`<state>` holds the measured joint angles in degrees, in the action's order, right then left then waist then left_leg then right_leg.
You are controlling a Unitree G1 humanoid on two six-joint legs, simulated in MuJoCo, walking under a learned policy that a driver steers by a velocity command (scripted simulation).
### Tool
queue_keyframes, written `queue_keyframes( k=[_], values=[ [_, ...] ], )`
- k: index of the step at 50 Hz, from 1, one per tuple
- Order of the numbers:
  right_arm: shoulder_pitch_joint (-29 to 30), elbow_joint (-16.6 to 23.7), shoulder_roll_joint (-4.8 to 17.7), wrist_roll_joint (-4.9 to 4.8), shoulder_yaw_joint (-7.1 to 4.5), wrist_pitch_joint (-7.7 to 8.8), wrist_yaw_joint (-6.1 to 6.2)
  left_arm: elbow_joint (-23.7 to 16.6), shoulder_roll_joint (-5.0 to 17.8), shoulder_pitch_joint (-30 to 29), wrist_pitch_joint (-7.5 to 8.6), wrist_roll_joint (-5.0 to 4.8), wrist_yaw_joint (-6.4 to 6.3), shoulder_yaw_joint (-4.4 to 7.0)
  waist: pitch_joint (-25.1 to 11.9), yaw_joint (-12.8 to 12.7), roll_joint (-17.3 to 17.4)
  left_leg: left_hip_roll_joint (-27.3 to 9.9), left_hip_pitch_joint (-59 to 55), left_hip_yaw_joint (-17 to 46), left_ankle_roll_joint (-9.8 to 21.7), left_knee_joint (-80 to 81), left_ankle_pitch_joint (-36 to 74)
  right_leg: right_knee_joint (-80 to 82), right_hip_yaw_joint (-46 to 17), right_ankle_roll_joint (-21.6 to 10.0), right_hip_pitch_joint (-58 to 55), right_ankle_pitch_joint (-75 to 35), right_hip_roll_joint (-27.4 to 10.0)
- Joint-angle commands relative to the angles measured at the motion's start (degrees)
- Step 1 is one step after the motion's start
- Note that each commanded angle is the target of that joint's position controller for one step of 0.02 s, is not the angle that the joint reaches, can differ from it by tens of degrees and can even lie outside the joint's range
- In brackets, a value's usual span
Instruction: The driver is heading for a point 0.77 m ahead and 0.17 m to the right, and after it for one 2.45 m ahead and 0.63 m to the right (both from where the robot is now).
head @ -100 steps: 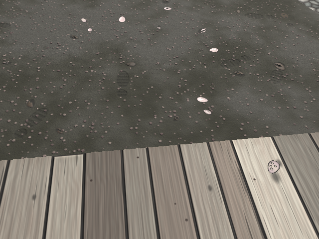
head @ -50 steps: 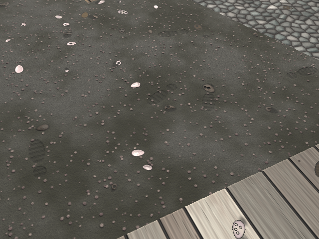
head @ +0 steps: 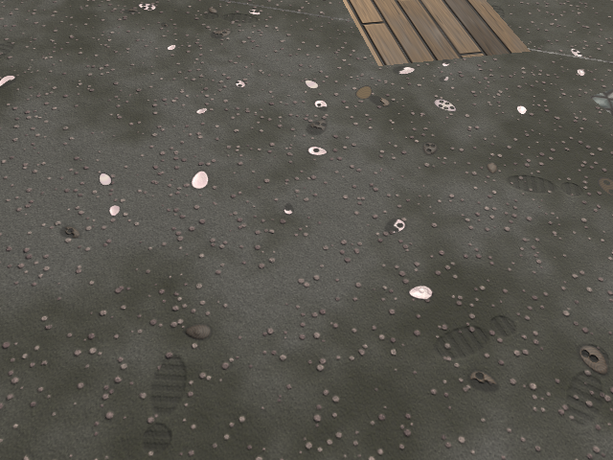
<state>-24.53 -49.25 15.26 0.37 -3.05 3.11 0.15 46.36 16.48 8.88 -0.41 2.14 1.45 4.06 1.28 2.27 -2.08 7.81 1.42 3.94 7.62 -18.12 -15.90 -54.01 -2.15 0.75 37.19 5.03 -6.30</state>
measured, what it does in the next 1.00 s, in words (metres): goes down, turning right: right foot 0.16 m lower, then left foot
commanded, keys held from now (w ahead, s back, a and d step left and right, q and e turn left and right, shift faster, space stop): w+e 0.30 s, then e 0.36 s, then no key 0.34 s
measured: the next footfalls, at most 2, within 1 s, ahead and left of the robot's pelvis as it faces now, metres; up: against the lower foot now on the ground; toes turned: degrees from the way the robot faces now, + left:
right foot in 0.34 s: +0.39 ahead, -0.14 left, -0.16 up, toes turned -8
left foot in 0.74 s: +0.62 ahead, -0.04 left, -0.16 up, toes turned -26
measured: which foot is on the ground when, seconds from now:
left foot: down 0.00-0.34, up 0.36-0.72, down 0.74-1.00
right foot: up 0.00-0.32, down 0.34-0.74, up 0.76-1.00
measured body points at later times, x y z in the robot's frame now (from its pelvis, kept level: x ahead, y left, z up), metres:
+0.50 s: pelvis +0.33 -0.08 -0.17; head +0.40 -0.09 +0.28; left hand +0.43 +0.16 -0.31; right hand +0.34 -0.34 -0.30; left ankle +0.30 +0.05 -0.77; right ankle +0.35 -0.14 -0.90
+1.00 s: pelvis +0.46 -0.08 -0.16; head +0.49 -0.08 +0.29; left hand +0.66 +0.13 -0.30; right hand +0.44 -0.36 -0.28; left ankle +0.58 -0.03 -0.90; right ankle +0.39 -0.18 -0.87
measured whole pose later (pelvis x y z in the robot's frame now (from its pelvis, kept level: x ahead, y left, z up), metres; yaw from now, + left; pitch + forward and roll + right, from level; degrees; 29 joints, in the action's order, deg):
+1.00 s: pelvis +0.46 -0.08 -0.16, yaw -24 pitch +0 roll -1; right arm -10.5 -49.3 13.3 1.7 -1.0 -0.5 0.8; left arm 49.0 16.5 11.3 -3.9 0.7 -0.1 3.0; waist 3.3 1.0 -0.9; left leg 1.0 20.0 0.4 2.3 -25.8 -5.4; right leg -46.0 -3.7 0.2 18.7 27.4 3.4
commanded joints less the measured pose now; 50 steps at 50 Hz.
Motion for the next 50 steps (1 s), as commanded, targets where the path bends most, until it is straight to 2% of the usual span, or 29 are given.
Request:
queue_keyframes(
  k=[1, 3, 6, 8, 12, 14, 15, 16, 17, 18, 19, 20, 21, 22, 23, 24, 25, 27, 30, 33, 36, 37, 38, 39, 40, 41, 43, 45, 50],
  values=[
    [-3.4, 0.0, 9.0, 0.04, -2.00, 2.37, 1.03, -4.5, 5.6, -8.4, 1.45, -0.42, 0.15, 1.35, 4.5, 1.1, 6.1, -13.1, -2.3, 8.3, 4.3, 5.6, 15.5, 11.3, 1.0, -0.3, 8.1, -11.8, 1.4],
    [-2.8, -0.3, 7.4, 0.57, -1.34, 2.61, 1.32, -4.0, 3.7, -9.4, 1.61, -0.21, 0.98, 1.02, 4.5, 1.7, 5.9, -12.9, 0.7, 6.6, 4.2, 3.3, 11.0, 15.2, 1.7, -0.9, 3.7, -20.3, 2.5],
    [-4.3, -1.5, 7.2, 1.40, -0.89, 3.16, 1.80, -3.7, 3.3, -10.2, 2.00, -0.50, 1.92, 0.93, 6.0, 2.4, 5.6, -14.8, 2.0, 6.3, 4.2, -1.8, 9.3, 16.4, -0.3, -3.4, 3.7, -25.1, 4.2],
    [-5.9, -3.0, 6.5, 2.13, -0.20, 3.07, 1.69, -5.4, 2.9, -13.0, 2.10, -0.54, 1.54, 0.70, 7.3, 3.4, 5.8, -15.0, 2.0, 4.2, 3.8, -5.4, 10.9, 18.3, 0.2, -5.3, 3.6, -26.9, 5.2],
    [-8.5, -4.9, 6.4, 3.12, 0.61, 3.28, 2.24, -6.9, 0.9, -15.8, 3.15, -0.28, 1.57, -0.47, 9.7, 5.8, 1.7, -14.3, -4.0, 1.2, 1.5, -13.1, 18.0, 30.1, 3.3, -6.5, 1.9, -28.5, 5.6],
    [-9.2, -6.7, 6.8, 2.27, 1.08, 2.87, 2.62, -3.2, 0.9, -6.7, 3.49, 0.37, 0.87, -0.47, 4.8, 2.6, -0.6, -12.3, -4.5, -0.9, 0.1, -25.0, 29.7, 34.7, 5.1, -6.5, -11.6, -30.3, 7.0],
    [-8.5, -7.0, 7.0, 2.44, 1.19, 2.29, 3.06, -0.1, 2.0, 1.5, 3.40, 0.13, 0.38, -0.07, 1.7, -0.9, 1.1, -12.4, -5.3, -0.6, 0.3, -34.3, 34.5, 36.4, 4.3, -7.2, -17.8, -30.4, 6.2],
    [-6.9, -7.6, 6.4, 2.27, 1.21, 1.77, 3.34, 4.0, 3.8, 11.9, 3.44, 1.17, 0.15, 0.62, -0.9, -5.6, 1.7, -11.2, -3.4, -1.8, -0.3, -48.7, 36.4, 38.8, 5.9, -7.9, -26.1, -31.3, 6.9],
    [-1.7, -6.7, 6.9, 0.76, 0.62, 1.65, 2.77, 7.6, 5.3, 22.4, 3.47, 1.67, 0.15, 1.62, -4.2, -12.3, -4.0, -5.3, 7.7, -7.1, -2.9, -71.4, 18.1, 43.0, 3.5, -10.9, -41.3, -40.9, 3.4],
    [-5.7, -4.7, 3.6, 0.11, 0.82, 1.50, 2.60, 8.6, 11.5, 24.2, 3.62, 1.56, 0.48, 2.64, -8.1, -7.2, -11.8, -0.9, 35.4, -9.4, -5.6, -93.3, -34.0, 18.3, -3.3, -13.9, -64.3, -79.0, -6.5],
    [-7.4, -2.4, 6.3, -3.36, 0.91, 1.57, 3.25, 6.8, 12.4, 26.4, 4.10, -0.51, 0.74, 2.97, -22.8, -9.5, -9.2, -3.0, 51.0, -0.8, -8.1, -96.8, -29.4, 11.0, -20.9, -24.8, -84.3, -91.2, -19.1],
    [-1.1, -0.9, 8.5, -1.72, 1.41, 1.71, 3.26, 4.3, 9.7, 23.5, 3.61, -1.27, 0.06, 2.63, -22.3, -12.2, 1.6, -7.9, 56.4, 0.1, -8.3, -89.2, -20.2, 19.1, -22.8, -26.0, -80.4, -69.7, -19.2],
    [2.9, 0.4, 7.4, 0.03, 1.98, 1.61, 2.63, 3.2, 9.1, 16.9, 3.00, -1.56, -1.49, 2.57, -17.3, -9.4, 2.2, -10.2, 55.7, 0.0, -7.7, -83.3, -14.4, 25.1, -23.8, -26.6, -68.5, -48.5, -16.8],
    [6.4, 0.9, 7.8, 2.11, 1.61, 1.85, 1.79, 2.9, 7.2, 12.3, 3.36, -1.91, -2.38, 1.47, -11.8, -6.2, 7.5, -11.2, 52.4, 0.5, -7.7, -74.5, -8.0, 30.7, -22.5, -23.6, -55.9, -36.4, -13.3],
    [9.9, 3.2, 7.8, 2.96, 1.19, 0.98, 1.06, 3.0, 7.5, 10.4, 3.70, -2.64, -2.91, 1.04, -4.6, -3.3, 7.3, -11.5, 43.8, 0.0, -9.5, -62.5, -5.1, 34.9, -21.1, -22.3, -38.6, -42.2, -11.7],
    [9.7, 3.5, 6.5, 3.17, 1.30, -0.29, 0.79, 3.8, 6.7, 9.7, 3.73, -2.20, -2.38, 0.59, -2.7, -0.7, 8.0, -11.8, 34.4, -0.3, -10.4, -51.6, -4.7, 35.8, -17.3, -20.8, -28.1, -46.0, -7.6],
    [9.1, 3.4, 4.6, 2.64, 1.83, -0.94, 0.67, 3.7, 7.4, 9.6, 4.02, -1.66, -1.85, 0.65, -2.4, -0.2, 5.5, -10.3, 28.7, -1.9, -10.7, -45.5, -3.4, 35.7, -14.2, -19.6, -22.8, -50.6, -3.9],
    [7.6, 3.4, 2.1, 1.24, 2.43, -0.80, 0.52, 2.8, 7.0, 7.9, 4.02, -1.43, -1.31, 0.73, -6.7, 0.5, 1.1, -8.7, 22.9, -2.6, -9.3, -35.0, 3.5, 33.2, -10.4, -16.5, -22.0, -55.6, -0.3],
    [12.7, 4.7, 2.6, 0.89, 2.08, -0.88, 0.90, 2.3, 5.3, 8.6, 3.11, -2.89, -1.25, 0.61, -8.9, -1.7, -0.7, -6.5, 17.6, -3.0, -8.0, -26.7, 14.2, 29.8, -9.3, -9.8, -22.0, -48.1, 4.1],
    [18.4, 6.6, 3.9, 1.21, 1.75, -1.26, 1.17, 2.4, 5.6, 11.2, 1.31, -2.43, -2.03, 0.93, -5.0, -3.7, -1.5, -6.2, 19.5, -1.0, -8.0, -22.5, 12.7, 27.7, -15.6, -7.6, -23.8, -37.7, 3.0],
    [13.6, 5.1, 5.2, 1.29, 1.30, 0.32, 1.52, 1.6, 6.5, 9.4, 1.01, -1.97, -2.45, 1.41, -1.5, -0.2, -0.9, -7.2, 12.0, 1.3, -5.5, -9.4, 15.3, 21.5, -18.7, -6.3, -23.2, -28.7, 4.0],
    [10.4, 4.6, 7.9, 1.89, 0.85, 1.05, 2.09, 0.8, 5.6, 11.1, 1.56, -2.17, -2.32, 1.25, -4.3, 0.1, 4.9, -14.5, 3.7, 7.3, -3.0, -8.4, 35.4, 13.5, -15.9, -4.8, -20.1, -18.6, 7.1],
    [8.8, 5.4, 11.3, 1.24, -0.05, 0.22, 2.00, 1.2, 2.3, 20.3, 1.60, -3.14, -2.75, 0.86, -12.7, -2.5, 17.1, -30.7, -7.4, 21.0, 6.9, -11.0, 63.1, -3.4, -7.3, -2.6, -13.8, 21.2, 15.0],
    [7.6, 5.3, 8.0, -0.41, 0.25, -1.03, 1.65, 1.5, 5.9, 19.4, 0.65, -2.00, -3.09, 1.39, -17.1, -1.0, 13.8, -34.5, -6.2, 27.4, 12.2, -9.1, 62.9, -11.4, -2.2, -2.4, -10.3, 36.8, 16.5],
    [9.5, 5.8, 5.9, -0.43, 0.70, -1.42, 1.44, 1.8, 6.6, 15.7, -0.07, -0.86, -2.75, 1.72, -12.4, -1.3, 6.3, -30.9, -1.2, 24.6, 11.9, -6.9, 53.4, -16.0, -3.9, -1.8, -9.0, 33.0, 14.8],
    [12.7, 5.9, 4.3, 0.10, 1.07, -1.84, 1.52, 1.6, 5.1, 13.0, -0.75, -0.56, -2.41, 1.45, -8.6, -2.2, 4.3, -27.1, 3.8, 19.9, 9.3, -4.8, 42.1, -15.6, -4.5, -1.2, -9.1, 29.3, 13.4],
    [16.9, 5.9, 4.2, 1.12, 1.12, -2.52, 1.66, 1.4, 3.4, 12.0, -2.37, -1.06, -1.72, 0.89, -4.7, -4.3, 8.5, -21.1, 12.2, 12.2, 5.3, -0.5, 27.3, -11.2, -3.9, 0.0, -13.1, 24.5, 11.7],
    [18.1, 5.3, 4.3, 1.59, 0.96, -2.70, 1.16, 2.2, 2.8, 13.1, -3.28, -1.39, -1.37, 0.28, -4.6, -5.1, 10.3, -17.7, 15.5, 8.0, 3.5, 0.8, 21.1, -4.1, -1.4, 0.5, -17.8, 23.3, 11.9],
    [15.2, 2.3, 6.8, 1.24, -0.11, -3.35, 0.37, 2.5, 2.8, 8.8, -3.79, -1.46, -1.69, -0.99, -5.6, -2.7, 12.3, -18.3, 15.3, 10.3, 3.1, 3.9, 1.9, 14.9, 1.9, -1.2, -25.2, 20.3, 10.3]
  ],
)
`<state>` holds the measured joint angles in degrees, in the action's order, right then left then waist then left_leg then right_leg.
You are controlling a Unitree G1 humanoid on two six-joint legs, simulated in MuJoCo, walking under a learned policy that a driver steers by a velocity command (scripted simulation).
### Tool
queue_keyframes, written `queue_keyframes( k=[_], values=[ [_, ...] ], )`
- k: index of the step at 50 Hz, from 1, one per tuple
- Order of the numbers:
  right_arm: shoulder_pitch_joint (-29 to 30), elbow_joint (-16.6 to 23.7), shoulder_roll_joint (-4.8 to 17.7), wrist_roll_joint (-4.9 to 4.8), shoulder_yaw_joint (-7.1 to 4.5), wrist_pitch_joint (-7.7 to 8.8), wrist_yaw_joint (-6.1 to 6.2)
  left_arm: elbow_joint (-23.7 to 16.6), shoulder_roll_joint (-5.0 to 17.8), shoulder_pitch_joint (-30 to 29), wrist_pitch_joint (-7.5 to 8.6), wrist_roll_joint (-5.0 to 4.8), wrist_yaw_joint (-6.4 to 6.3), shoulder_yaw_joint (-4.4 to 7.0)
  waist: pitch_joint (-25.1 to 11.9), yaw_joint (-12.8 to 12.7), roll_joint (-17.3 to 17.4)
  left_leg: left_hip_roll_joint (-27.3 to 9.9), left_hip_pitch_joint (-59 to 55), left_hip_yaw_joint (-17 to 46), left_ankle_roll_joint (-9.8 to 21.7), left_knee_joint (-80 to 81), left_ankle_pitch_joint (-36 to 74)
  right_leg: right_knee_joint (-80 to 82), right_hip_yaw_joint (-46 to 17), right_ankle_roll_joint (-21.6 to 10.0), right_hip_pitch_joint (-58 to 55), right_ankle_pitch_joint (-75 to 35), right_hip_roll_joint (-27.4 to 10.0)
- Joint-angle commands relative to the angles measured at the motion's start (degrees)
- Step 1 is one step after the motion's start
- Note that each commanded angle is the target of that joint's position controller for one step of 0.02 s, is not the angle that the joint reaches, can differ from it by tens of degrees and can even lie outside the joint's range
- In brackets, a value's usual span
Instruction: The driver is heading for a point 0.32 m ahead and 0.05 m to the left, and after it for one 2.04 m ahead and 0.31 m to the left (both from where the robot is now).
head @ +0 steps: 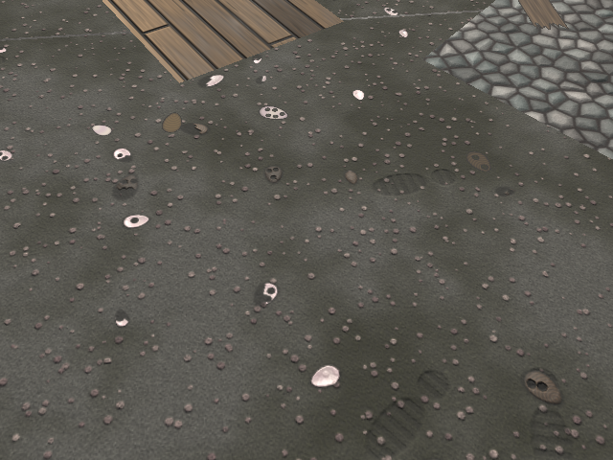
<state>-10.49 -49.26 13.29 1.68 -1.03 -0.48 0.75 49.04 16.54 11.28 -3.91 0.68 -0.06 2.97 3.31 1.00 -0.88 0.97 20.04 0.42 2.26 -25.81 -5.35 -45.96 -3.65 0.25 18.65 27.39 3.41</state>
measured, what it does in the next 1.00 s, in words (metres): steps on the spot, turning left: right foot, then right foot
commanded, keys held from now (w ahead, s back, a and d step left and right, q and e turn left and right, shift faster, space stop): no key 0.18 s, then q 0.48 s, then w+q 0.08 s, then w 0.10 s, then s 0.16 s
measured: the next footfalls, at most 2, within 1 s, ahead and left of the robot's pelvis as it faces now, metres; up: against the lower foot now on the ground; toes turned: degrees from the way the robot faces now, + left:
right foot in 0.08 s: +0.02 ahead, -0.11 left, +0.00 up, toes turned +3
right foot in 0.84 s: +0.11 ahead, -0.10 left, +0.00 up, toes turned +21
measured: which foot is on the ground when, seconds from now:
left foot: down 0.00-0.84, up 0.86-1.00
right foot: up 0.00-0.06, down 0.08-0.48, up 0.50-0.82, down 0.84-1.00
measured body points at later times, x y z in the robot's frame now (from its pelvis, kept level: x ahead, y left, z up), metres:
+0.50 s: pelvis +0.03 +0.00 -0.02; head +0.05 +0.02 +0.43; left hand +0.08 +0.28 -0.16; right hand +0.10 -0.27 -0.15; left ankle +0.08 +0.10 -0.74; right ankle -0.02 -0.11 -0.73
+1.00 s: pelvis +0.07 -0.02 +0.01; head +0.09 -0.04 +0.46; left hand +0.00 +0.24 -0.12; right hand +0.28 -0.23 -0.13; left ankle +0.06 +0.11 -0.68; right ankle +0.07 -0.11 -0.74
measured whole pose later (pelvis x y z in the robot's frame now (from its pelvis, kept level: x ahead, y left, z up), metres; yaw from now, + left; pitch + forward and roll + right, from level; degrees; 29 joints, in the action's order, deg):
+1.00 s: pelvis +0.07 -0.02 +0.01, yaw +20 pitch +0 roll +1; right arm -8.4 -52.2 15.8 1.5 -4.6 -1.4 0.0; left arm 54.2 13.6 19.4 1.3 1.4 -2.3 1.2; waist 0.6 -1.5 2.7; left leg 6.3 26.5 7.9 0.4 -50.7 -19.0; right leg -22.3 -0.5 -2.8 6.9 15.0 1.9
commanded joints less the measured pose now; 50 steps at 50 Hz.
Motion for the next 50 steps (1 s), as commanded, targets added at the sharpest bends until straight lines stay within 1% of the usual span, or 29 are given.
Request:
queue_keyframes(
  k=[1, 3, 4, 5, 6, 7, 10, 13, 17, 21, 23, 24, 25, 26, 27, 28, 30, 31, 33, 37, 39, 41, 42, 43, 44, 45, 46, 49, 50],
  values=[
    [1.3, 2.0, 9.2, -0.23, -2.30, -0.20, -0.33, 0.5, 2.7, 7.3, -0.07, 0.04, -0.23, -0.02, -7.3, -2.2, 10.6, -11.3, -2.2, 14.0, 7.6, 11.5, -11.6, 11.9, 4.4, -1.6, -9.3, -5.1, 0.6],
    [-0.6, 0.7, 8.8, -0.53, -2.33, -0.90, -0.25, 1.9, 3.2, 8.3, 0.77, 0.45, -0.42, -0.20, -4.6, -2.8, 8.1, -10.2, 3.8, 13.4, 3.7, 11.4, -17.7, 23.5, 3.2, -4.2, -16.2, -11.6, -0.2],
    [-1.8, 0.6, 7.5, -0.76, -2.10, -0.82, -0.48, 1.2, 5.2, 7.4, 1.54, 1.37, -0.81, -0.23, -3.5, -2.1, 2.8, -8.2, 6.4, 11.4, 0.5, 7.8, -18.4, 29.2, -5.2, -5.6, -16.6, -7.6, -6.8],
    [-1.4, 1.0, 5.0, -2.02, -1.59, -0.64, -0.71, 0.7, 7.4, 4.6, 2.23, 1.29, -1.01, -0.23, -2.0, -0.5, -6.6, -2.1, 3.8, 4.3, -1.9, 3.1, -14.8, 35.1, -16.7, -8.5, -7.3, 1.6, -15.8],
    [-0.4, -0.4, 5.1, -1.67, -1.61, -0.67, -0.69, 0.5, 4.3, 0.1, 3.05, 1.00, -0.70, -1.31, 0.8, 0.2, -6.1, -1.9, -6.3, 3.3, -2.0, -0.5, -9.9, 37.6, -17.1, -8.6, 3.8, 5.1, -17.8],
    [-1.4, -1.5, 4.0, -1.28, -1.42, -0.50, -0.91, 0.7, 3.2, -2.8, 3.75, 0.80, -0.77, -1.82, 1.4, 1.9, -5.4, -2.3, -11.1, 3.7, -1.7, 0.1, -5.5, 36.8, -13.5, -6.6, 5.9, 4.7, -14.8],
    [-3.9, -4.4, 4.8, -0.33, -1.29, 0.36, -1.13, 3.5, 4.1, 0.3, 4.66, 0.16, -1.25, -1.67, 0.5, 1.7, -5.9, -3.5, -13.4, 5.0, -1.4, 3.8, 0.5, 34.7, -7.8, -3.7, 1.9, -1.1, -10.0],
    [-2.6, -5.0, 6.9, -0.93, -1.70, 0.58, -1.11, 4.0, 4.9, 1.9, 4.28, 0.10, -1.92, -0.83, 2.3, 0.2, -2.5, -2.7, -6.0, 6.2, -0.6, 2.3, -2.4, 32.2, -5.4, -4.6, -2.9, -4.0, -9.3],
    [-2.4, -4.2, 5.4, -0.57, -1.82, 0.23, -0.96, 4.6, 7.0, 4.5, 3.15, 0.25, -3.02, 1.12, 2.5, -0.7, -3.1, 0.2, 0.9, 4.3, 0.2, -6.1, -5.8, 28.6, -5.0, -8.1, -5.7, -9.4, -13.2],
    [-5.5, -3.6, 4.9, 0.16, -2.44, -0.07, -0.76, 3.0, 6.0, 1.4, 2.74, 0.48, -3.69, 1.85, 1.7, 0.5, -4.2, -0.4, 2.2, 1.9, 2.3, -15.6, -12.0, 22.5, -4.8, -11.4, -4.8, -24.8, -18.5],
    [-6.2, -2.9, 6.0, -0.11, -2.93, 0.29, -0.83, 2.4, 6.0, 1.5, 2.70, 0.59, -3.50, 2.20, 0.6, 0.4, -0.9, -1.6, -1.1, 4.9, 4.0, -10.2, -1.9, 15.7, -0.8, -8.5, -3.8, -27.5, -15.6],
    [-7.4, -3.0, 9.2, -0.41, -3.94, 0.59, -0.65, 1.3, 5.6, 1.4, 2.31, 0.45, -3.27, 2.42, 0.0, -0.1, 7.2, -5.8, -2.0, 14.7, 6.0, -4.6, 12.0, 7.1, 5.6, -5.2, -2.4, -21.8, -8.5],
    [-11.2, -3.3, 12.4, -0.26, -4.89, 0.70, -0.72, -0.1, 4.5, 0.1, 1.75, -0.17, -3.00, 2.39, -4.4, 2.0, 15.8, -14.0, -8.9, 33.0, 11.8, 4.1, 22.6, -8.0, 9.1, -1.6, 3.6, -1.7, 1.8],
    [-12.5, -3.2, 13.6, -0.23, -5.03, 0.70, -0.81, -0.6, 2.2, 0.3, 1.41, -0.13, -2.69, 1.42, -8.2, 1.7, 15.1, -17.7, -15.2, 40.1, 15.2, 7.5, 19.9, -17.1, 2.3, -2.0, 9.7, 12.4, 3.0],
    [-10.0, -2.1, 13.9, -0.60, -5.51, 0.44, -0.37, 0.1, 2.1, 1.3, 1.45, 0.02, -2.34, 1.04, -8.6, 0.7, 8.5, -16.3, -15.6, 36.2, 15.2, 6.6, 13.5, -21.0, -0.6, -2.2, 10.6, 9.3, 0.9],
    [-6.9, -1.2, 12.6, -0.63, -5.41, 0.00, 0.19, -0.1, 2.4, -0.2, 1.75, -0.09, -2.15, 1.03, -6.9, -0.1, 5.8, -14.3, -13.6, 32.6, 13.9, 6.4, 8.8, -20.8, -1.2, -2.3, 11.8, 5.4, -0.5],
    [-3.2, -0.4, 9.3, -0.87, -4.78, -1.01, 0.61, -0.6, 3.7, -1.7, 2.26, 0.35, -2.27, 1.04, -5.6, -0.8, 6.6, -9.7, -11.8, 25.9, 10.5, 7.8, 4.4, -14.2, -0.6, -1.5, 10.5, -0.2, -2.4],
    [-3.3, -0.4, 8.9, -0.79, -4.75, -1.34, 0.51, -0.4, 3.6, -1.5, 2.19, 0.46, -2.18, 0.88, -6.1, -0.4, 7.6, -8.2, -12.1, 24.3, 9.9, 8.0, 4.4, -11.5, 0.5, -0.8, 9.4, -0.9, -1.7],
    [-5.1, -0.9, 9.7, -0.95, -5.15, -1.64, 0.31, -0.8, 3.3, -1.7, 2.12, 0.04, -2.14, 0.62, -7.0, 0.5, 7.6, -7.9, -13.2, 24.6, 10.1, 8.1, 3.9, -7.2, 0.7, 0.4, 8.2, -0.5, -0.8],
    [-3.8, -0.7, 12.1, -0.54, -6.25, -2.22, -0.26, -2.5, 3.8, -2.7, 2.75, 0.56, -1.40, 0.33, -6.2, 0.5, 9.7, -7.1, -6.4, 29.8, 11.4, 13.9, -27.0, 1.0, 1.5, 0.5, 2.4, 0.8, 0.1],
    [-0.1, 0.2, 11.8, -0.42, -6.41, -2.32, -0.72, -1.5, 3.6, 1.4, 3.36, 0.30, -1.28, 0.20, -5.8, -2.1, 10.0, -5.9, 0.5, 28.5, 9.7, 14.6, -30.4, 7.2, 3.0, -1.1, -6.2, -0.2, 0.9],
    [5.1, 1.4, 10.5, -0.50, -6.30, -2.50, -0.64, 1.6, 2.5, 10.3, 3.92, 0.24, -1.77, 0.13, -4.0, -7.7, 8.0, -1.7, 10.8, 24.2, 6.0, 10.6, -32.9, 20.5, 5.8, -3.6, -19.8, -8.4, 0.9],
    [6.3, 2.2, 7.7, -0.48, -5.70, -2.11, -0.31, 3.0, 4.6, 14.7, 4.38, 0.73, -2.52, 0.59, -2.0, -9.6, -0.3, 2.8, 18.0, 18.9, 3.2, -1.1, -34.8, 28.0, -0.7, -4.8, -24.1, -1.8, -4.1],
    [2.0, 2.0, 0.9, -0.98, -3.79, -1.22, 0.20, 2.1, 6.5, 14.8, 4.94, 1.23, -3.19, 0.29, -4.2, -6.8, -11.4, 10.0, 19.4, 8.9, 1.2, -21.4, -29.8, 35.1, -20.7, -5.6, -23.8, 12.6, -20.4],
    [2.5, 2.5, 5.2, -0.70, -4.50, -0.39, -0.01, 0.6, 11.2, 7.2, 4.86, 2.33, -3.12, 1.31, 3.0, -2.9, -8.5, 9.1, 22.5, 9.9, 1.0, -23.9, -22.0, 42.5, -33.7, -9.8, -10.6, 17.7, -24.2],
    [1.6, 1.7, 7.4, -0.14, -4.83, 0.04, -0.32, -0.1, 8.8, 2.4, 5.26, 1.91, -2.97, 0.99, 7.1, 0.6, -4.1, 5.7, 17.5, 12.1, 1.0, -26.4, -17.1, 41.2, -29.6, -10.7, -4.1, 12.1, -22.6],
    [-0.8, -0.3, 8.2, -0.16, -5.02, 0.08, -0.78, -0.7, 5.6, -1.4, 5.83, 0.92, -2.55, 0.11, 6.5, 2.6, -2.9, 5.0, 13.8, 10.9, -0.1, -27.8, -13.8, 38.7, -21.8, -9.9, -3.4, 1.3, -18.5],
    [-2.3, -3.0, 6.1, -0.06, -4.27, -1.01, -0.84, 0.1, 1.9, -0.2, 6.86, 0.46, -2.29, -1.45, 1.2, 2.2, -5.8, 4.1, 5.2, 6.4, -3.0, -27.6, -13.1, 31.2, -6.5, -9.5, -6.0, -41.0, -13.7],
    [-1.1, -2.8, 4.9, -0.44, -3.73, -1.22, -0.63, 1.6, 2.1, 2.5, 7.02, 0.46, -2.27, -1.54, -0.2, 1.5, -6.1, 3.8, 3.9, 5.0, -3.4, -25.2, -13.8, 27.9, -3.9, -9.8, -8.8, -54.6, -13.4]
  ],
)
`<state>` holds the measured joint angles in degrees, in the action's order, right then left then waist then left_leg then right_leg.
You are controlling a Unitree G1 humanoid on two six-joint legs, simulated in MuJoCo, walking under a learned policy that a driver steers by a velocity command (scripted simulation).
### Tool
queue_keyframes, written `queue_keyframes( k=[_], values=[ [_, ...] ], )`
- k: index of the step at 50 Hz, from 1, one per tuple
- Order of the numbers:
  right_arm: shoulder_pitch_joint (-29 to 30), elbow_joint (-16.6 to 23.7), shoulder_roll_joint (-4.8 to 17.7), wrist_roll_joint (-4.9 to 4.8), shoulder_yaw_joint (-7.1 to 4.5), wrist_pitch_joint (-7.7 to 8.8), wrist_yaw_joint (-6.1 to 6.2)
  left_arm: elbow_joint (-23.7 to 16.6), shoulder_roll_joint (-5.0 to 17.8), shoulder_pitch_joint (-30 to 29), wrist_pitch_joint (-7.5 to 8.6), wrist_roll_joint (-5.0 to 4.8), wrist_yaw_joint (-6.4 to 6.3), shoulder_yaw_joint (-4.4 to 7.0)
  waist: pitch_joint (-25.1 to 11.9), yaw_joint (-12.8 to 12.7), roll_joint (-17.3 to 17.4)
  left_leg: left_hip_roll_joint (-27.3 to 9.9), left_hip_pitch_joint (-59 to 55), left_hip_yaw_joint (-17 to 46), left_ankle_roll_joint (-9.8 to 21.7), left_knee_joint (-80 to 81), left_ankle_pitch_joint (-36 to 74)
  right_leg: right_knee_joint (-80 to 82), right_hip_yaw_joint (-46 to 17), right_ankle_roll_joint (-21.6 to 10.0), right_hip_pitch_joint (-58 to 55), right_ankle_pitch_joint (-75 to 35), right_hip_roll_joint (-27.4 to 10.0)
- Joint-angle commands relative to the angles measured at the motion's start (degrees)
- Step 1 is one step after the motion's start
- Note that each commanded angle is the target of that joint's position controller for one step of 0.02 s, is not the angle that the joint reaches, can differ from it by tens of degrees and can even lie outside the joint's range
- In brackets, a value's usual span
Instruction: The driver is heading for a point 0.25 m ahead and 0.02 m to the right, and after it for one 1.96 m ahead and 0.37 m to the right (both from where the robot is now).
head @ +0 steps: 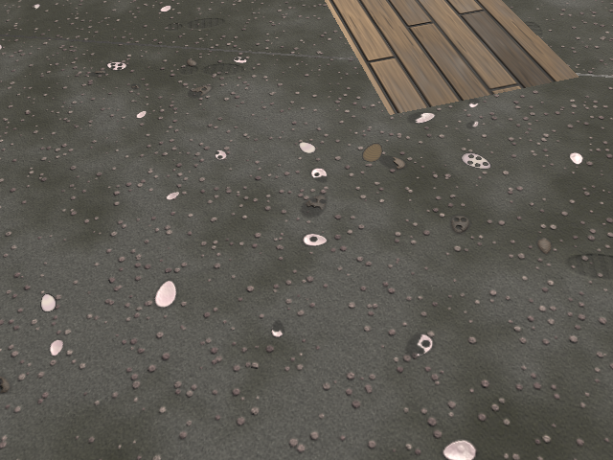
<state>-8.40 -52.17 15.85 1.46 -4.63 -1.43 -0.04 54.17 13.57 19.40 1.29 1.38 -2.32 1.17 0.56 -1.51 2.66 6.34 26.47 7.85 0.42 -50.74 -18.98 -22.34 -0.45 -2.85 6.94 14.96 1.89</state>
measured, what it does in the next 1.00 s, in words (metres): steps on the spot, turning right: left foot, then right foot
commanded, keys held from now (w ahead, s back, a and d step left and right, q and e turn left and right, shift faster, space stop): s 0.06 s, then s+e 0.18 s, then e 0.40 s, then w+e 0.04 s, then w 0.16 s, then w+q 0.16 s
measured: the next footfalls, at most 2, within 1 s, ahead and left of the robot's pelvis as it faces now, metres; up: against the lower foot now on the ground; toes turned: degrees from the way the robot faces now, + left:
left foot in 0.18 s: +0.06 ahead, +0.11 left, +0.00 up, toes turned -3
right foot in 0.54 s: -0.03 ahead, -0.10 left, +0.00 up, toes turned -14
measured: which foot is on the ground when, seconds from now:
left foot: up 0.00-0.16, down 0.18-0.54, up 0.56-1.00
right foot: down 0.00-0.22, up 0.24-0.52, down 0.54-1.00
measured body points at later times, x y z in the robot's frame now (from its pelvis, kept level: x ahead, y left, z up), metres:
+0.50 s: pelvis -0.03 +0.00 -0.01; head +0.01 -0.02 +0.43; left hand +0.09 +0.26 -0.14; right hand +0.05 -0.28 -0.15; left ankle +0.03 +0.11 -0.75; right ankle -0.06 -0.09 -0.72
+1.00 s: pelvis +0.01 -0.03 +0.00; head +0.01 -0.03 +0.45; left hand +0.13 +0.22 -0.13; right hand +0.00 -0.32 -0.13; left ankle +0.09 +0.08 -0.70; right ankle -0.07 -0.09 -0.75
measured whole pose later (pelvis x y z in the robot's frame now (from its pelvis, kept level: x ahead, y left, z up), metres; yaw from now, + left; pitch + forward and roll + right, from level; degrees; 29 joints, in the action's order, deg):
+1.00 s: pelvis +0.01 -0.03 +0.00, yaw -20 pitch +1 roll +0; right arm -12.1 -54.1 16.6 2.0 -3.5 -0.4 -2.2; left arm 53.2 14.4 19.5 1.9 1.6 -0.4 2.9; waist -1.4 -0.8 0.6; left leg -1.5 25.6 -1.0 0.3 -44.1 -15.6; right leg -14.0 -4.9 -4.8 2.5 12.2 4.6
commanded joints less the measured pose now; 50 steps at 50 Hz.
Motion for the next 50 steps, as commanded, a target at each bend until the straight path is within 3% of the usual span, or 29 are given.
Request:
queue_keyframes(
  k=[1, 3, 5, 8, 9, 10, 11, 12, 13, 14, 15, 17, 19, 23, 25, 26, 27, 28, 29, 30, 31, 32, 33, 34, 37, 43, 50],
  values=[
    [-1.6, 0.3, 1.5, -0.57, 0.40, -0.35, 0.40, -2.3, 5.9, -3.2, 1.65, -0.30, -0.04, 0.40, 1.1, 3.1, -10.4, -1.9, -3.4, -4.1, -1.7, 2.6, -0.7, 1.5, -5.3, -6.6, -0.1, -51.4, -11.6],
    [1.6, 0.6, 1.3, -1.36, 1.11, -0.39, 0.83, -0.7, 7.0, 0.2, 0.64, -0.37, -0.13, 0.60, -0.7, 0.6, -12.2, -2.4, -5.0, -7.0, -1.3, 8.2, -1.2, -1.9, -4.9, -6.5, -4.6, -59.4, -11.6],
    [2.6, -0.1, 1.3, -2.00, 1.57, -0.57, 1.54, 0.6, 6.1, 2.2, -0.39, -0.38, 0.07, 0.19, -0.8, -0.8, -14.2, -3.1, -7.0, -8.3, -0.7, 14.6, -0.1, -3.6, -7.2, -6.3, -6.6, -62.5, -11.6],
    [-0.2, -1.3, 3.5, -2.07, 1.21, -0.14, 2.83, 0.6, 9.6, 0.8, -1.45, -1.15, 0.46, 1.64, -1.0, 0.8, -12.5, -4.6, -13.5, -7.8, 0.8, 26.9, 12.1, -7.4, -11.0, -4.5, -5.4, -62.6, -12.1],
    [-1.5, -1.4, 5.3, -1.70, 0.82, 0.37, 3.26, -0.1, 9.7, 0.4, -1.25, -1.52, 0.69, 1.93, -3.1, 0.7, -9.9, -7.6, -20.4, -5.5, 1.7, 27.5, 23.6, -8.9, -11.2, -3.2, -1.1, -55.4, -11.2],
    [-2.9, -1.5, 9.2, -1.14, -0.12, 0.53, 3.53, -1.2, 8.0, 2.4, -1.05, -2.10, 0.80, 1.84, -7.4, -0.6, -1.7, -15.5, -30.3, -1.0, 4.8, 20.9, 52.0, -12.4, -8.7, -1.8, 6.4, -36.1, -8.5],
    [-4.0, -1.5, 10.1, -2.14, -0.78, -0.48, 3.43, -1.6, 5.9, 2.2, -1.56, -2.77, 0.39, 1.71, -10.7, 1.5, 7.0, -21.8, -34.6, 2.5, 12.1, 19.2, 69.9, -21.2, -3.9, -0.7, 12.8, -10.5, -1.9],
    [-4.7, -0.6, 7.5, -2.61, -0.03, -0.64, 3.21, -2.7, 6.7, -1.2, -2.49, -2.21, 0.01, 2.41, -11.0, 4.1, 9.7, -28.4, -32.9, 7.0, 17.4, 23.1, 73.3, -33.5, -0.7, 0.1, 17.2, 19.2, 3.0],
    [-3.0, 0.2, 6.7, -2.03, 0.26, -0.78, 3.18, -2.7, 6.9, -2.7, -3.24, -1.14, 0.11, 3.02, -8.8, 3.3, 5.6, -28.8, -27.1, 4.8, 18.6, 26.0, 65.7, -43.6, -0.9, 1.0, 17.8, 22.9, 1.8],
    [0.0, 0.9, 5.4, -1.23, 0.65, -1.16, 3.60, -2.3, 5.7, -3.1, -4.15, -0.59, 0.47, 3.21, -4.9, 1.8, 3.4, -26.2, -21.0, 1.6, 17.3, 27.7, 55.7, -47.2, -1.9, 1.4, 17.6, 20.8, 0.6],
    [2.8, 1.4, 4.4, -0.55, 0.93, -1.58, 4.06, -2.2, 4.8, -2.5, -4.99, -0.49, 0.86, 3.22, -1.3, 0.0, 3.8, -23.1, -15.4, -1.8, 14.7, 29.6, 44.6, -46.3, -2.0, 1.9, 16.6, 17.8, -0.5],
    [5.1, 2.2, 4.4, 0.54, 1.09, -1.77, 4.06, -2.2, 4.7, -1.7, -5.78, -0.25, 1.64, 3.28, 0.4, -0.9, 6.5, -19.5, -13.1, -4.8, 12.6, 31.2, 31.7, -42.2, 0.2, 3.4, 16.3, 13.9, -0.2],
    [4.2, 2.1, 5.1, 0.40, 0.97, -1.42, 3.81, -2.8, 4.5, -2.4, -5.96, -0.61, 2.37, 3.21, -0.4, -0.1, 7.2, -20.0, -14.8, -4.9, 12.6, 31.3, 26.4, -35.8, 1.0, 3.9, 15.8, 12.9, -1.0],
    [2.8, 1.8, 8.4, 0.42, 0.00, -0.80, 2.87, -5.0, 5.0, -5.0, -5.90, -1.03, 3.21, 3.07, -2.6, 1.4, 6.8, -23.2, -16.3, -3.8, 11.8, 29.9, 21.8, -23.8, 2.6, 1.9, 10.4, 12.1, -2.1],
    [3.8, 2.2, 9.5, 0.19, -0.47, -1.01, 2.39, -5.1, 5.3, -3.7, -5.58, -1.13, 3.56, 3.19, -2.8, 0.2, 5.7, -23.4, -14.8, -5.0, 9.8, 27.3, 19.3, -16.4, 4.7, 0.6, 6.2, 8.5, -1.3],
    [4.2, 2.3, 9.7, -0.09, -0.71, -1.30, 2.19, -4.6, 5.4, -1.9, -5.22, -1.09, 3.67, 3.30, -2.6, -1.0, 3.8, -22.5, -12.0, -6.9, 7.2, 24.3, 15.1, -9.3, 5.3, -0.4, 2.2, 3.6, -0.4],
    [1.9, 1.7, 8.8, 0.00, -0.94, -1.62, 1.86, -4.7, 7.1, -1.9, -4.53, -0.48, 3.55, 3.68, -0.5, -0.9, -3.4, -19.5, -6.8, -10.6, 3.2, 16.7, 5.9, -0.8, -1.3, -1.6, -0.5, 0.2, -2.2],
    [-0.9, 3.1, 4.7, 0.44, -0.23, -2.07, 1.30, -6.6, 13.7, -2.6, -3.75, -0.11, 2.91, 4.75, 0.6, 1.3, -20.8, -10.6, 6.3, -17.2, -1.8, 0.1, -14.8, 6.3, -24.7, -5.3, -3.2, -9.9, -18.6],
    [7.7, 6.8, 4.2, 0.43, 0.37, -2.64, 2.05, -6.9, 18.1, -0.4, -3.41, 0.31, 2.84, 5.73, 2.4, -2.6, -21.3, -5.4, 7.5, -9.0, -1.7, -6.2, -18.5, 9.6, -32.8, -12.2, 6.4, -17.4, -23.8],
    [8.0, 6.7, 5.1, -0.41, 0.30, -2.78, 2.26, -6.8, 15.6, -2.3, -3.32, 0.40, 2.42, 5.44, 4.2, -0.4, -13.4, -7.3, 6.6, -5.9, -1.2, -10.1, -13.3, 9.3, -28.2, -12.1, 7.9, -10.6, -20.6],
    [6.3, 5.5, 5.7, -1.05, 0.02, -2.40, 1.97, -7.7, 13.6, -6.2, -3.44, -0.17, 2.00, 5.01, 5.0, 1.4, -10.3, -7.8, 6.2, -5.3, -0.6, -10.3, -7.4, 9.1, -23.5, -10.1, 8.3, -4.5, -16.7],
    [4.3, 4.1, 6.1, -0.91, -0.17, -1.79, 1.63, -8.8, 12.5, -9.4, -3.69, -0.17, 1.91, 4.82, 4.2, 2.6, -9.3, -7.6, 5.9, -5.4, -0.4, -10.6, -3.6, 8.3, -20.8, -8.5, 6.5, -3.8, -13.6],
    [2.4, 3.2, 6.6, 0.29, -0.38, -1.41, 1.05, -9.1, 11.5, -8.8, -3.60, -0.62, 1.84, 4.71, 1.9, 2.2, -10.0, -7.6, 5.7, -5.9, -0.4, -11.3, -1.2, 8.8, -19.9, -8.7, 4.1, -0.9, -11.9],
    [1.6, 2.9, 6.8, 0.89, -0.49, -1.13, 0.38, -8.8, 10.5, -7.3, -3.53, -0.74, 2.09, 4.50, 0.0, 1.8, -9.7, -7.6, 6.0, -5.9, -0.6, -11.4, 0.0, 10.1, -20.3, -9.1, 1.6, 5.8, -11.1],
    [2.4, 3.2, 5.9, 0.96, -0.33, -0.54, -0.88, -7.0, 9.8, -3.0, -2.71, -0.82, 2.39, 4.25, 1.0, 0.4, -9.3, -7.9, 10.0, -6.5, -1.5, -7.3, 2.3, 13.5, -22.6, -9.6, -4.3, 15.6, -11.8],
    [2.9, 2.5, 5.1, 0.93, 0.17, 1.46, -1.51, -3.6, 10.0, 1.6, -0.45, -0.18, 1.78, 3.86, 2.7, -1.3, -9.4, -8.2, 10.7, -7.8, -1.8, 2.2, 3.3, 15.1, -21.6, -10.8, -7.6, 12.8, -12.7],
    [5.1, 3.7, 4.9, 0.36, 0.71, 2.42, -2.41, -2.1, 10.8, 3.3, 1.79, 0.41, 1.49, 4.07, 5.4, -2.1, -8.0, -8.9, 9.4, -7.7, 1.0, 8.0, 3.0, 16.5, -17.8, -11.2, -5.3, 13.7, -16.1]
  ],
)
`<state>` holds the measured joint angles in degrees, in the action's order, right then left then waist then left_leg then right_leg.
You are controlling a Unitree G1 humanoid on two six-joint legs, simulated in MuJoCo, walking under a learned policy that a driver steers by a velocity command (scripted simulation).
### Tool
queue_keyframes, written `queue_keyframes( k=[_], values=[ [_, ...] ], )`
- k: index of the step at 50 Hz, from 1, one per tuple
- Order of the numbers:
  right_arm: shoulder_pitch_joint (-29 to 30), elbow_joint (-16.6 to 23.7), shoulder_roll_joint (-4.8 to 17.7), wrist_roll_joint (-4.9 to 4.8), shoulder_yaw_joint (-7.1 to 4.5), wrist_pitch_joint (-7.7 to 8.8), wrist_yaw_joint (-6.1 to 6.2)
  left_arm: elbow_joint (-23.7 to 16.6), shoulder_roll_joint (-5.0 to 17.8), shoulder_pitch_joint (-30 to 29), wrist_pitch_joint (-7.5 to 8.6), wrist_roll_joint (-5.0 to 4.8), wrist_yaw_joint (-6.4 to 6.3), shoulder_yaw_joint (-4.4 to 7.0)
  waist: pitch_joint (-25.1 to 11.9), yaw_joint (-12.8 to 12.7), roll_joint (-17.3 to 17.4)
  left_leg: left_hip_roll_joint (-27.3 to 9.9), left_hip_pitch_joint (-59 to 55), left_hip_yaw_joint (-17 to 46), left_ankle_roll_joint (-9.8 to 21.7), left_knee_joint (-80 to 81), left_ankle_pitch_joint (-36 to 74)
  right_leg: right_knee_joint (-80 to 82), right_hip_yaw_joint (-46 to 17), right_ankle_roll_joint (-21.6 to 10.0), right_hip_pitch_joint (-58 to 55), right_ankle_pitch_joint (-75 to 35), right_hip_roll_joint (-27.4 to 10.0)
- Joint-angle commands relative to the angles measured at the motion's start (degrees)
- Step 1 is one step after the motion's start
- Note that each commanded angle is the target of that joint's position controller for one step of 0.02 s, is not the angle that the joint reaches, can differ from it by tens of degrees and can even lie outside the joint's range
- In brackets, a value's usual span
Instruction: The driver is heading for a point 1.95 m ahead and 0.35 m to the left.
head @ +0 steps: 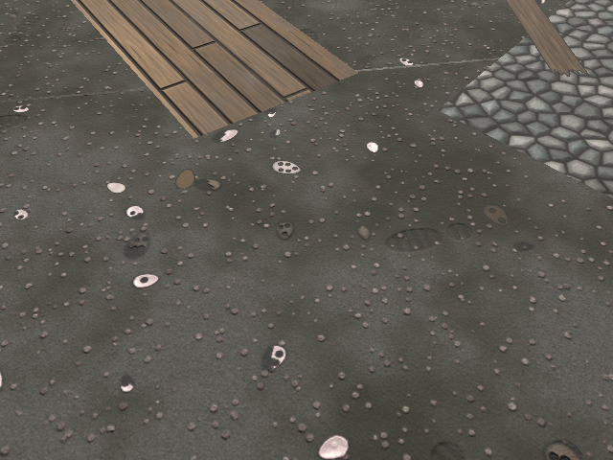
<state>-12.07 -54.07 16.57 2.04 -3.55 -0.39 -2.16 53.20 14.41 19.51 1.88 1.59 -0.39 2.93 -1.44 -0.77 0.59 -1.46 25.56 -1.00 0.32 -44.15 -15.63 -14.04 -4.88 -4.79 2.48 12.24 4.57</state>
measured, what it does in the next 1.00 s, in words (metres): walks ahead: left foot, then right foot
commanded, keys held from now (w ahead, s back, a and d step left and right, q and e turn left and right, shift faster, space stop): w+q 0.46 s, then w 0.12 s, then w+e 0.42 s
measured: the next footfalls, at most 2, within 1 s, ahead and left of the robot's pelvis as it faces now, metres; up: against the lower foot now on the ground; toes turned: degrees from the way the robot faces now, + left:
left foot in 0.16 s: +0.15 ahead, +0.14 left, +0.00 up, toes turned +7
right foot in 0.66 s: +0.54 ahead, +0.13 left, +0.00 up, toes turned +19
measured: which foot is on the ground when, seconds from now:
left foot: up 0.00-0.14, down 0.16-0.68, up 0.70-1.00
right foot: down 0.00-0.18, up 0.20-0.64, down 0.66-1.00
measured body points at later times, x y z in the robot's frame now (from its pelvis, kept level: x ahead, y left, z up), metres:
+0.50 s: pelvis +0.23 +0.11 -0.01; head +0.26 +0.15 +0.44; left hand +0.33 +0.40 -0.13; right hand +0.27 -0.15 -0.13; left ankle +0.12 +0.14 -0.75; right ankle +0.41 +0.00 -0.69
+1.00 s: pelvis +0.52 +0.18 +0.00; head +0.55 +0.19 +0.44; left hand +0.42 +0.43 -0.14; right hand +0.76 +0.00 -0.11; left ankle +0.62 +0.38 -0.70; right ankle +0.50 +0.12 -0.75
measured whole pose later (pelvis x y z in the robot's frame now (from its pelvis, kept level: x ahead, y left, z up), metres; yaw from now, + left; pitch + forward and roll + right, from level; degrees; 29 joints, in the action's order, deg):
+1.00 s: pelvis +0.52 +0.18 +0.00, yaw +12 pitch +1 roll +0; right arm -3.6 -44.6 14.0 2.6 -0.2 2.2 -1.3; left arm 54.8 14.0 24.9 3.5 0.2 0.5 2.5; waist 2.9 -3.8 1.4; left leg -4.7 34.9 3.3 -2.1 -44.7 -7.6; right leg -16.7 -5.6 -6.4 5.4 11.3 8.1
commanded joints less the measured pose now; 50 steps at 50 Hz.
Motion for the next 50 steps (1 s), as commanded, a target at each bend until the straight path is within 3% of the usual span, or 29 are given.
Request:
queue_keyframes(
  k=[1, 4, 6, 7, 8, 9, 10, 11, 12, 13, 15, 18, 21, 25, 28, 30, 31, 32, 33, 34, 35, 36, 37, 38, 40, 43, 47, 50],
  values=[
    [8.7, 5.8, 4.1, -0.30, -0.32, 1.57, -0.47, -1.0, 9.8, 3.1, 1.60, 0.28, -0.45, 2.30, 7.7, -2.8, -6.0, -1.1, 9.5, 1.4, 1.7, 2.3, -0.6, 8.1, -12.1, -9.0, -0.4, 15.4, -19.0],
    [8.6, 6.8, 4.1, -0.36, -0.25, 2.00, -0.87, -1.0, 9.9, 2.0, 2.54, 0.25, -0.43, 2.46, 8.6, -1.8, -6.0, -0.9, 4.7, 0.2, 3.4, 5.3, -1.0, 7.1, -8.2, -7.8, 1.7, 11.3, -19.5],
    [5.4, 6.6, 3.6, -0.43, -0.25, 2.26, -0.85, -1.1, 10.2, 0.3, 2.78, -0.03, -0.21, 2.50, 8.5, 0.4, -5.8, 0.7, -3.9, -2.5, 4.8, 9.6, -0.6, 3.6, -4.2, -6.3, 5.7, 4.4, -19.0],
    [0.2, 5.2, 3.5, -0.37, -0.52, 2.52, -0.68, -1.3, 10.1, -0.7, 2.84, -0.29, -0.03, 2.38, 7.0, 3.3, -4.6, 3.2, -12.4, -4.3, 5.7, 13.0, 0.7, -2.6, -1.0, -5.2, 8.9, -4.3, -17.6],
    [-7.6, 2.2, 5.4, -0.20, -1.53, 3.06, -0.12, -1.4, 8.9, -0.2, 2.96, -0.03, 0.20, 1.89, 2.8, 6.1, -0.3, 5.4, -22.7, -3.3, 6.6, 15.6, -0.6, -15.1, 3.4, -3.8, 11.8, -14.3, -14.1],
    [-16.6, 0.7, 10.4, 0.60, -2.95, 3.72, 0.75, -3.2, 6.3, -1.2, 3.03, 0.46, 0.35, 0.86, -1.9, 9.2, 9.9, -6.8, -31.2, 16.0, 10.0, 24.1, -13.7, -36.1, 10.3, -0.6, 20.0, -10.2, -9.0],
    [-19.1, 0.6, 15.0, -0.28, -3.41, 3.89, 0.78, -5.5, 3.2, 0.2, 3.56, 0.48, 1.07, 0.24, -4.0, 6.3, 19.8, -18.6, -39.3, 47.7, 16.0, 35.1, -20.1, -49.8, 8.4, 1.6, 37.8, 18.2, 0.6],
    [-14.3, 1.0, 11.4, -1.07, -2.63, 3.48, 0.53, -4.8, 6.8, -2.1, 3.41, 1.16, 1.05, 0.78, 0.6, 4.7, 8.9, -17.9, -35.7, 45.0, 16.2, 34.4, -19.4, -55.5, 1.8, 0.4, 41.9, 14.9, -3.9],
    [-9.8, 2.8, 8.8, -1.00, -2.07, 3.47, 0.48, -5.1, 7.7, -4.9, 3.81, 0.60, 1.57, 1.01, 3.9, 3.4, 3.1, -15.6, -30.9, 36.3, 15.3, 31.8, -10.7, -55.2, 1.6, 0.0, 41.7, 7.8, -6.9],
    [-7.6, 3.4, 7.5, -0.86, -1.74, 3.72, 0.48, -5.2, 7.1, -6.1, 4.11, 0.42, 1.76, 0.82, 4.9, 2.3, 0.4, -12.7, -26.8, 29.8, 13.9, 31.6, 0.2, -52.3, 1.8, 0.6, 39.0, 3.8, -8.6],
    [-6.8, 3.6, 5.7, -1.57, -1.09, 4.15, 1.05, -5.0, 6.3, -5.7, 2.93, 1.53, 2.04, 0.45, 3.9, 0.5, 2.1, -8.1, -23.9, 21.8, 11.9, 32.0, 15.1, -48.1, 2.6, 2.8, 34.5, 0.8, -9.7],
    [-10.6, 2.5, 6.1, -2.50, -1.07, 4.67, 1.73, -6.5, 5.8, -8.0, 1.03, 1.39, 2.12, 0.15, 2.7, 0.3, 2.4, -6.0, -24.6, 17.9, 12.4, 31.2, 29.9, -46.4, 4.8, 5.7, 35.7, 0.0, -8.3],
    [-14.2, 1.6, 6.0, -2.28, -1.10, 4.29, 2.07, -9.8, 5.1, -15.5, 0.56, 1.18, 2.27, -0.45, 4.4, 2.2, 2.4, -4.3, -24.0, 16.9, 11.3, 31.6, 34.7, -41.0, 6.8, 7.0, 38.6, -3.7, -7.3],
    [-17.5, 0.4, 4.7, -1.98, -0.65, 3.75, 2.72, -13.0, 3.6, -23.7, 1.04, 0.60, 2.81, -1.71, 5.8, 4.9, 3.3, -2.5, -25.2, 16.0, 9.1, 30.9, 40.4, -28.1, 8.8, 6.4, 37.2, -10.7, -5.2],
    [-18.9, -0.6, 4.3, -1.59, -0.19, 4.06, 3.36, -14.3, 3.4, -26.7, 1.56, -0.11, 2.76, -2.46, 5.8, 5.9, 4.1, -4.1, -27.4, 16.5, 7.9, 31.5, 46.2, -20.1, 9.9, 3.7, 31.2, -14.1, -3.5],
    [-16.2, -0.3, 6.0, -1.32, -0.34, 4.66, 3.68, -13.1, 5.7, -21.6, 1.83, -0.23, 2.13, -1.86, 3.5, 2.5, 4.7, -5.0, -29.1, 15.6, 6.3, 27.7, 56.7, -16.8, 9.6, 1.0, 22.7, -11.6, -1.6],
    [-15.3, -0.1, 7.0, -0.93, -0.63, 4.94, 3.78, -11.3, 7.5, -16.1, 2.05, -0.32, 1.59, -1.22, 0.8, 0.2, 5.3, -5.3, -30.7, 15.0, 5.6, 22.7, 63.7, -16.5, 9.5, -0.1, 17.3, -9.0, -0.2],
    [-13.8, 0.0, 7.9, -0.36, -0.89, 4.97, 3.64, -8.6, 9.1, -7.6, 2.36, -0.82, 0.91, -0.55, -2.8, -3.8, 5.5, -4.9, -31.6, 13.8, 5.2, 13.4, 66.1, -14.6, 8.7, -1.4, 10.3, -8.2, 0.0],
    [-11.9, 0.6, 7.7, -0.35, -0.91, 5.09, 3.38, -6.2, 10.2, 1.6, 2.79, -0.39, 0.05, 0.00, -6.9, -8.5, 3.8, -3.5, -26.4, 12.0, 5.0, 1.4, 58.3, -12.4, 5.7, -3.3, -1.0, -9.7, -3.8],
    [-13.2, 2.4, 4.1, -0.19, -0.06, 5.35, 3.17, -5.2, 14.5, 9.8, 2.75, 0.55, -0.86, 1.02, -14.1, -9.3, -5.0, 1.4, -18.0, 8.1, 4.9, -16.8, 32.2, -14.5, -9.9, -6.7, -12.2, -7.9, -16.6],
    [-22.1, 1.2, 1.4, -2.39, 0.08, 4.89, 2.66, -3.9, 15.7, 7.3, 1.83, -0.04, -0.22, 2.09, -17.7, -2.9, -19.7, 11.7, 0.3, 5.4, 2.0, -35.3, -13.0, -7.5, -38.6, -17.1, -22.3, -9.1, -27.1],
    [-17.8, 1.3, 5.5, 0.28, 0.10, 4.93, 2.83, -5.7, 11.2, -0.1, 1.43, -1.40, 0.86, 1.45, -9.3, -1.6, -6.2, 6.4, 6.4, 7.8, 3.8, -35.8, -9.1, -3.2, -38.0, -16.0, -14.6, -0.2, -23.9],
    [-10.9, 3.0, 5.6, 0.58, 0.05, 5.21, 2.41, -6.6, 8.0, -4.7, 1.58, -1.52, 1.19, 0.81, -2.4, -1.1, -1.9, 3.8, 8.1, 7.3, 3.8, -33.6, -4.5, -2.2, -29.5, -15.1, -7.1, 1.2, -21.8],
    [-7.7, 4.2, 4.8, 0.60, 0.30, 5.42, 2.10, -5.9, 5.9, -5.4, 1.75, -0.84, 1.31, 0.32, 2.0, 0.0, 1.1, 2.1, 7.8, 6.4, 3.7, -30.3, -3.0, -0.6, -24.7, -13.8, -0.8, -4.1, -19.2],
    [-5.9, 5.9, 3.2, 1.15, 0.81, 4.40, 1.47, -3.7, 5.3, -3.3, 2.45, -0.80, 0.91, -0.01, 3.6, 2.1, -0.3, 0.0, 5.0, 5.7, 2.3, -24.6, -2.3, 0.7, -18.5, -11.7, 5.2, -12.1, -15.0],
    [-4.5, 7.4, 2.1, 1.20, 1.47, 3.33, 1.09, -2.3, 7.7, -0.2, 3.11, -1.37, 0.77, 0.81, 2.6, 2.7, -2.6, -1.2, 4.8, 3.7, -0.1, -17.3, -2.3, 2.1, -14.8, -11.9, 7.6, -16.8, -13.0],
    [7.5, 12.1, 1.5, 0.70, 2.33, 3.00, 0.93, -1.7, 8.3, 3.6, 2.52, -1.57, 0.63, 1.29, 5.3, -0.2, -3.3, -1.9, 6.9, 1.1, -2.9, -3.5, 6.9, 4.4, -12.6, -10.0, 10.3, -14.7, -10.4],
    [13.1, 14.3, 1.4, 0.12, 2.77, 3.09, 0.77, -1.4, 8.7, 6.9, 2.19, -1.48, 0.61, 1.73, 4.1, -2.7, -4.1, -0.7, 6.4, 0.9, -3.2, 3.5, 13.1, 2.3, -12.6, -7.9, 7.0, -17.8, -9.6]
  ],
)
